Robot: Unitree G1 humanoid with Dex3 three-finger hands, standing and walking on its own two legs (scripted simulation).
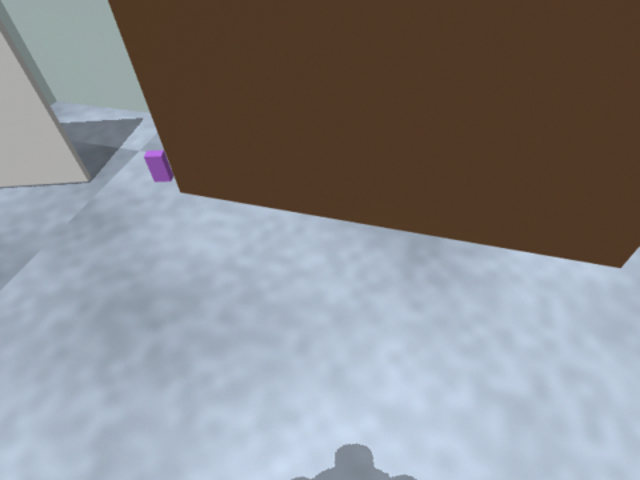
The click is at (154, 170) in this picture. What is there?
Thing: carton on end
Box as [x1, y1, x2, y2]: [144, 150, 172, 181]
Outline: 147,151 144,158 154,181 170,181 172,173 163,150
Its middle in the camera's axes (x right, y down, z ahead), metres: -0.81 -0.38 +1.98
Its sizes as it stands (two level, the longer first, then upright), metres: 0.085 0.052 0.155
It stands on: the floor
